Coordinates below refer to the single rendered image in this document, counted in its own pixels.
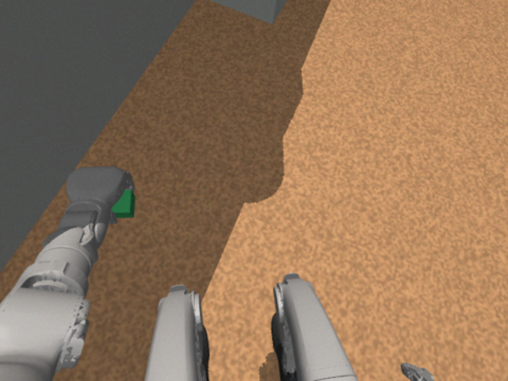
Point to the right robot hand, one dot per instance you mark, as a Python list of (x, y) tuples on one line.
[(415, 373)]

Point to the small box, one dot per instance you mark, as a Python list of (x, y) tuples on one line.
[(125, 206)]

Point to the right robot foot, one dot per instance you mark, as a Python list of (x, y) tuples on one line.
[(277, 344)]

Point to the left robot arm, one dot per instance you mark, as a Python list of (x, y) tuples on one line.
[(43, 320)]

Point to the left robot hand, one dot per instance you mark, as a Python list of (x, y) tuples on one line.
[(104, 184)]

